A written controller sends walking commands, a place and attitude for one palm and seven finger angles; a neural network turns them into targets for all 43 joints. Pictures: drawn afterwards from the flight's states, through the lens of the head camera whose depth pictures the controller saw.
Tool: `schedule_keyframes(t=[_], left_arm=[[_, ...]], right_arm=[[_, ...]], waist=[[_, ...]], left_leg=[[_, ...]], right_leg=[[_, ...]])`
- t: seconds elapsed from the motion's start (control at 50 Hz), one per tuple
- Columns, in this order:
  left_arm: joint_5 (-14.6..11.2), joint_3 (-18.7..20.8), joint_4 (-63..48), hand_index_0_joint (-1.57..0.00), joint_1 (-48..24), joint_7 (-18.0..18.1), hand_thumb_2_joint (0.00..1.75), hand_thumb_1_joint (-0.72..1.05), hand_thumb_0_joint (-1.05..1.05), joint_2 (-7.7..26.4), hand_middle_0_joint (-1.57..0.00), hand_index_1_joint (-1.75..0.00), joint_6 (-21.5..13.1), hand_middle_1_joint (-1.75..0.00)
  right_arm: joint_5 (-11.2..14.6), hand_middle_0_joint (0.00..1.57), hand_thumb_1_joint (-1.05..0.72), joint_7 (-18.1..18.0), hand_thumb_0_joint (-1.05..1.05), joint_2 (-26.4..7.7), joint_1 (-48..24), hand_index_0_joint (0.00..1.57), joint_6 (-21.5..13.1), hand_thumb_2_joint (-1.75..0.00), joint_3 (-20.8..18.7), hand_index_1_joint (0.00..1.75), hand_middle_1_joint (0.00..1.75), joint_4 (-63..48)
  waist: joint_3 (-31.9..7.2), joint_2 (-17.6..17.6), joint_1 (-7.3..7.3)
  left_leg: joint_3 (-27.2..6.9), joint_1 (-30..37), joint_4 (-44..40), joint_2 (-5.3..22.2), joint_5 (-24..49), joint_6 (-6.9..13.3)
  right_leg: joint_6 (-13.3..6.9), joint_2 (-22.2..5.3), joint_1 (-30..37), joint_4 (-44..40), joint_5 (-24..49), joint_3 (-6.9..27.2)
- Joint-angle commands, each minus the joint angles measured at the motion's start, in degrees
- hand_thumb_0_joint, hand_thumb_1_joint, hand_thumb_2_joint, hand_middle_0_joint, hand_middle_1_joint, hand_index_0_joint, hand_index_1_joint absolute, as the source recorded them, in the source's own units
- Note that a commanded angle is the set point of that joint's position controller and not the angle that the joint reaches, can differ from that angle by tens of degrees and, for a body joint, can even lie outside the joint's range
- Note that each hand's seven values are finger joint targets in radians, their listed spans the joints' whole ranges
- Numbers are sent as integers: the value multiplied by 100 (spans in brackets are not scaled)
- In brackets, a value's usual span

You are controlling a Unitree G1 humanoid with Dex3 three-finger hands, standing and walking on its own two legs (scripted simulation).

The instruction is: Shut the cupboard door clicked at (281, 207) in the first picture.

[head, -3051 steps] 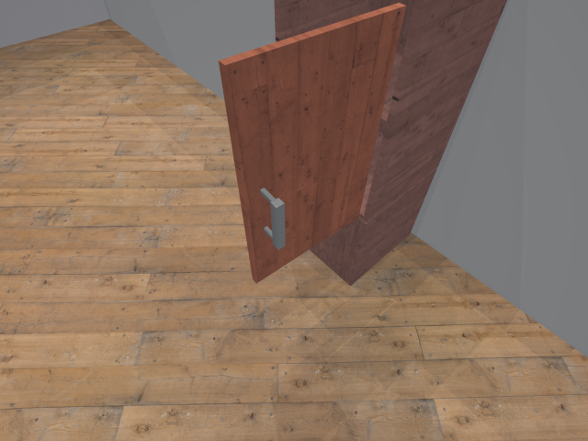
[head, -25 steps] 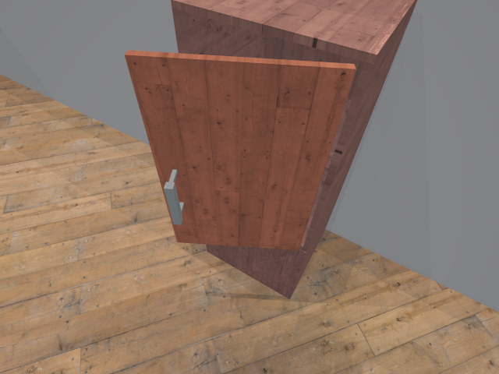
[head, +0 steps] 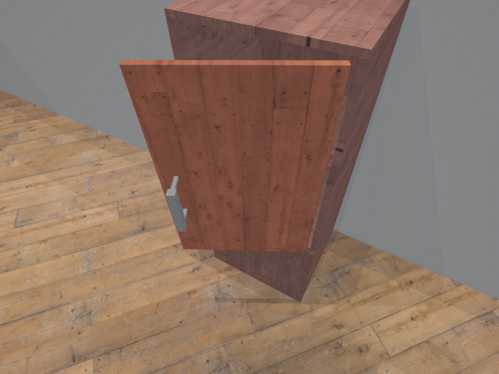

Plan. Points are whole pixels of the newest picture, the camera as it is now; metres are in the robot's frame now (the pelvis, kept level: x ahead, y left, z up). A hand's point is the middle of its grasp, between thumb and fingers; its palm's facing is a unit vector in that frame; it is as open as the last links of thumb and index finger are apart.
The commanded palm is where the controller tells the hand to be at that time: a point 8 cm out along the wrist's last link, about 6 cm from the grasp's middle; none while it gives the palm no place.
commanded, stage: look again from close up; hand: left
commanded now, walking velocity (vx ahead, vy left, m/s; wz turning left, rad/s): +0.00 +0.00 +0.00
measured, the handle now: (178, 204) +0.50 +0.21 -0.09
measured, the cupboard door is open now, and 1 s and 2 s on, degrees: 28 28 28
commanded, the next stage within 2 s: shuffle to correct the standing spot in 0.02 s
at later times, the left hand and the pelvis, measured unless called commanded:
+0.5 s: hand out of the picture +0.03 +0.16 -0.18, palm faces +0.02 -0.98 -0.20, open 7.4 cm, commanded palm none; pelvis +0.03 -0.01 +0.00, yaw +0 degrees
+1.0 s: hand out of the picture +0.05 +0.19 -0.16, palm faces -0.02 -0.97 -0.24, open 7.4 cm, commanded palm none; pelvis +0.00 +0.00 +0.00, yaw -1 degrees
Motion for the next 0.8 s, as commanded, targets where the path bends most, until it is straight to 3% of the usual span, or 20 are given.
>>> schedule_keyframes(t=[0.0, 0.1, 0.14, 0.18, 0.22, 0.26, 0.32, 0.38, 0.48, 0.6, 0.62, 0.64, 0.66, 0.68, 0.7, 0.72, 0.76, 0.78], left_arm=[[-10, 135, -127, -20, 274, 20, 90, 90, 0, 631, -20, -30, -85, -30], [-9, 141, -103, -20, 195, 18, 90, 90, 0, 696, -20, -30, -78, -30], [4, 128, -39, -20, 276, 8, 90, 90, 0, 572, -20, -30, -52, -30], [35, 154, -54, -20, 300, -17, 90, 90, 0, 585, -20, -30, -27, -30], [42, 175, -77, -20, 290, -40, 90, 90, 0, 613, -20, -30, -16, -30], [39, 175, -84, -20, 306, -24, 90, 90, 0, 583, -20, -30, -39, -30], [-14, 159, -28, -20, 352, 27, 90, 90, 0, 624, -20, -30, -107, -30], [-25, 195, -74, -20, 326, 75, 90, 90, 0, 695, -20, -30, -92, -30], [-11, 230, -162, -20, 339, 123, 90, 90, 0, 636, -20, -30, -3, -30], [5, 219, -236, -20, 212, 98, 90, 90, 0, 612, -20, -30, 30, -30], [40, 252, -65, -20, 730, 283, 90, 90, 0, 824, -20, -30, -40, -30], [9, 271, -389, -20, 436, 242, 90, 90, 0, 989, -20, -30, -97, -30], [-5, 251, -472, -20, 196, 181, 90, 90, 0, 1027, -20, -30, -137, -30], [-2, 219, -573, -20, 65, 143, 90, 90, 0, 944, -20, -30, -137, -30], [-12, 189, -607, -20, -54, 114, 90, 90, 0, 847, -20, -30, -131, -30], [-15, 160, -626, -20, -51, 90, 90, 90, 0, 810, -20, -30, -99, -30], [6, 145, -598, -20, -28, 60, 90, 90, 0, 818, -20, -30, -55, -30], [-6, 137, -595, -20, -11, 47, 90, 90, 0, 813, -20, -30, -43, -30]], right_arm=[[0, 20, -90, -49, 0, -559, 214, 20, -84, -90, -109, 30, 30, -139], [3, 20, -90, -59, 0, -587, 141, 20, -76, -90, -111, 30, 30, -61], [-17, 20, -90, -44, 0, -463, 212, 20, -36, -90, -91, 30, 30, 15], [-27, 20, -90, -24, 0, -482, 188, 20, -4, -90, -103, 30, 30, 2], [-35, 20, -90, -8, 0, -447, 144, 20, 13, -90, -107, 30, 30, -25], [-15, 20, -90, -29, 0, -371, 185, 20, -6, -90, -100, 30, 30, -19], [14, 20, -90, -92, 0, -435, 210, 20, -59, -90, -111, 30, 30, 45], [41, 20, -90, -146, 0, -490, 197, 20, -33, -90, -168, 30, 30, 41], [34, 20, -90, -166, 0, -429, 171, 20, 36, -90, -232, 30, 30, -31], [26, 20, -90, -137, 0, -413, 23, 20, 50, -90, -254, 30, 30, -86], [127, 20, -90, -84, 0, -788, -442, 20, 49, -90, -339, 30, 30, -547], [76, 20, -90, -31, 0, -493, -42, 20, 93, -90, -305, 30, 30, -686], [38, 20, -90, 14, 0, -329, -162, 20, 130, -90, -274, 30, 30, -682], [32, 20, -90, 15, 0, -366, -12, 20, 127, -90, -269, 30, 30, -717], [10, 20, -90, 12, 0, -436, 74, 20, 99, -90, -265, 30, 30, -690], [-5, 20, -90, 4, 0, -517, 30, 20, 65, -90, -249, 30, 30, -702], [-15, 20, -90, -18, 0, -652, -78, 20, 25, -90, -243, 30, 30, -757], [-8, 20, -90, -19, 0, -695, -117, 20, 20, -90, -225, 30, 30, -779]], waist=[[229, -187, 37], [149, -140, 36], [119, -214, 43], [337, -253, 57], [610, -200, 59], [556, -166, 32], [88, -128, 19], [-51, -47, 22], [-211, -83, 37], [-166, -225, 43], [-269, -396, 160], [-543, -478, -93], [-494, -394, -50], [-329, -347, -165], [-132, -46, -194], [-29, 262, -117], [205, 297, -10], [191, 123, 9]], left_leg=[[-738, -289, -628, 728, 900, 3], [-690, -138, -598, 750, 1137, -17], [-625, -143, -540, 703, 464, -20], [-611, -343, -487, 649, -216, 16], [-597, -482, -428, 604, -409, 14], [-577, -326, -336, 642, 381, 19], [-561, 83, -182, 721, 1934, -50], [-553, 299, -158, 785, 2655, -66], [-510, 422, -75, 833, 2965, -64], [-539, 302, -223, 830, 2143, -52], [-339, 66, 1042, 956, 2688, -220], [-437, -366, 675, 577, 378, -199], [-318, -349, 414, 429, -266, -223], [-428, -216, 216, 457, -115, -178], [-620, -150, 49, 609, 507, -93], [-752, -182, -95, 759, 1006, -24], [-863, -376, -253, 880, 1247, 72], [-851, -384, -319, 868, 1048, 69]], right_leg=[[-263, -385, 169, -414, 883, 474], [-260, -403, 262, -422, 1136, 458], [-279, -381, 274, -426, 526, 459], [-344, -361, 99, -443, -235, 532], [-388, -372, -130, -511, -539, 612], [-376, -358, -91, -422, 334, 584], [-332, -461, 299, -209, 2223, 521], [-316, -514, 395, -65, 2818, 501], [-286, -529, 351, 82, 2750, 488], [-275, -487, 259, -93, 2115, 532], [-135, -756, 270, -159, 4115, 706], [-424, -978, 627, -100, 3378, 986], [-539, -1018, 505, -184, 2815, 1043], [-545, -874, 155, -196, 1978, 965], [-468, -618, -57, -92, 1560, 781], [-389, -421, -74, -22, 1230, 609], [-324, -252, -16, -65, 700, 436], [-304, -237, 31, -123, 572, 447]])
